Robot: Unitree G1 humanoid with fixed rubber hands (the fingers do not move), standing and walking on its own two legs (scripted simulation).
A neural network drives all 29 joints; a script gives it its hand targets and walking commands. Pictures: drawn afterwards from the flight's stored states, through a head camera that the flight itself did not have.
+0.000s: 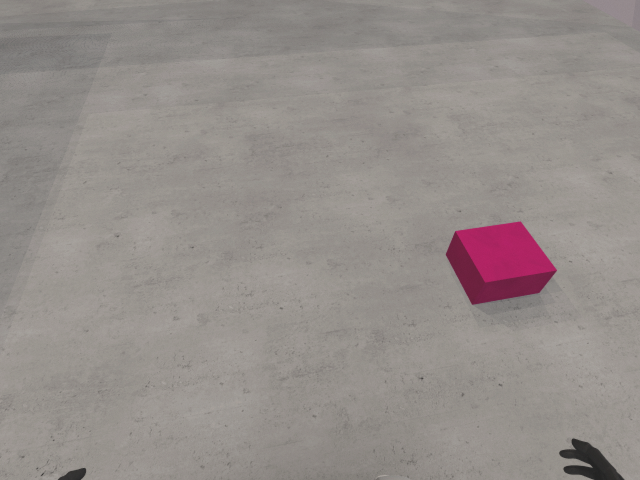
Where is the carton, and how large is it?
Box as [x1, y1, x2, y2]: [446, 222, 556, 304]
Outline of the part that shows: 521,222 455,231 446,255 472,304 539,292 556,270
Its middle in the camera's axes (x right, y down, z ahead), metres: +0.68 +0.09 +1.50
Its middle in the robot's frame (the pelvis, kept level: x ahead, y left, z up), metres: +0.96 -0.70 -0.70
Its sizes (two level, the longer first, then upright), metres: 0.280 0.246 0.146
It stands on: the floor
